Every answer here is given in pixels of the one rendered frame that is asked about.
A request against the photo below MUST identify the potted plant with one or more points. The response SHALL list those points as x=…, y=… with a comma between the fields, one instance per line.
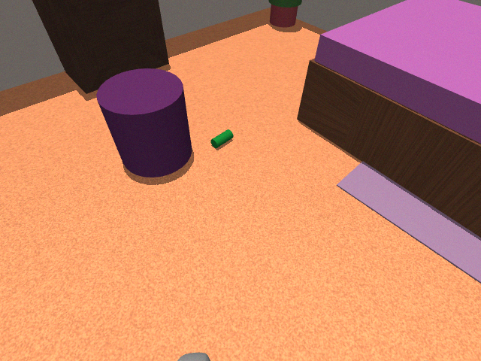
x=284, y=12

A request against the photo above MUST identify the can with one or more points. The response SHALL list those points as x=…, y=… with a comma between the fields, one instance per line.
x=222, y=138

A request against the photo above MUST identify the bed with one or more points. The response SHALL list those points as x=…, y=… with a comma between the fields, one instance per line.
x=400, y=89

